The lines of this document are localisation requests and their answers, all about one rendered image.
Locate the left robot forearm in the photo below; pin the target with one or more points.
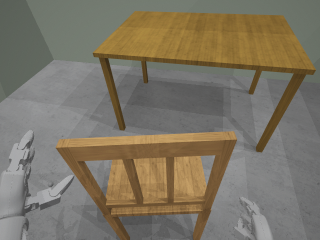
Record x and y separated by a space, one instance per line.
14 228

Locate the robot left hand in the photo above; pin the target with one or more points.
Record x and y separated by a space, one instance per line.
14 183

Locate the table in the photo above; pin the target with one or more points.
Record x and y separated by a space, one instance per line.
237 41

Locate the robot right hand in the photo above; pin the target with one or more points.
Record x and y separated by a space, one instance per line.
257 226

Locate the chair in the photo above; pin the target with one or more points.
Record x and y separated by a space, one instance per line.
152 174

